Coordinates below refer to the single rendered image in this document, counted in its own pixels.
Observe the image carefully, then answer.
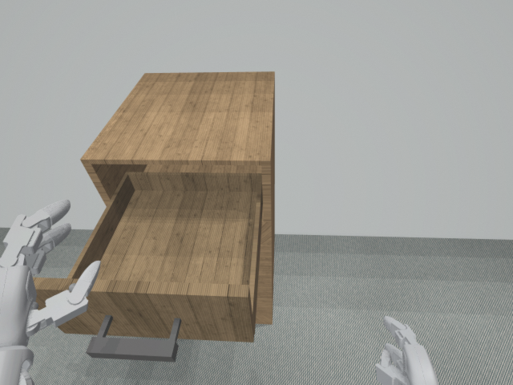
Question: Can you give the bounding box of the drawer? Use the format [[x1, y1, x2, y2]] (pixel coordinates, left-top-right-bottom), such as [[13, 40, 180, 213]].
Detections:
[[33, 172, 263, 342]]

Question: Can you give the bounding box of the cabinet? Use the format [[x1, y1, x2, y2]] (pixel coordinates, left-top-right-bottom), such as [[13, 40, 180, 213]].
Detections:
[[80, 71, 275, 325]]

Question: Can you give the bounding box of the robot left forearm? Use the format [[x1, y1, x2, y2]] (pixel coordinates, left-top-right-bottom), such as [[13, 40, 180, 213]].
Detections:
[[0, 346, 34, 385]]

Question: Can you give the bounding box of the robot left hand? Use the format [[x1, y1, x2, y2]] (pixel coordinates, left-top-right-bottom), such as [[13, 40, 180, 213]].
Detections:
[[0, 200, 101, 347]]

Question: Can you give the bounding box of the handle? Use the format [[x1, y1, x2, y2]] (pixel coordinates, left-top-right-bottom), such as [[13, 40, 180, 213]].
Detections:
[[86, 315, 181, 362]]

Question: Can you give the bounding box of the robot right hand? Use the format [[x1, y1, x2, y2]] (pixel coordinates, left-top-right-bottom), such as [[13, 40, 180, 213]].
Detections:
[[376, 316, 438, 385]]

